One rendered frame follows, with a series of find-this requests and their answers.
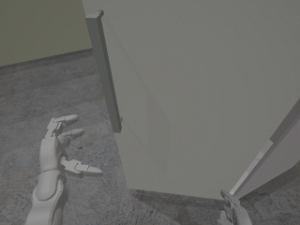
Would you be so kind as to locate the handle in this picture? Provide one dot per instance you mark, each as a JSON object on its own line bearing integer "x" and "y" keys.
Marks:
{"x": 98, "y": 42}

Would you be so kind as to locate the robot left hand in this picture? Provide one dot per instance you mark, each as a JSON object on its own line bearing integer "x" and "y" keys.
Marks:
{"x": 54, "y": 146}

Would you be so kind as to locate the robot left forearm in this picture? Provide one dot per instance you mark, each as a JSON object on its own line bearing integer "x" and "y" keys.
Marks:
{"x": 48, "y": 198}

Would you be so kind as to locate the fridge door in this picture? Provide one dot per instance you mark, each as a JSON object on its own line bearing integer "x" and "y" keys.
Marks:
{"x": 201, "y": 86}

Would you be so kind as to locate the robot right hand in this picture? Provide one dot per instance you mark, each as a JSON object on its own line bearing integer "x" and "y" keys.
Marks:
{"x": 237, "y": 215}

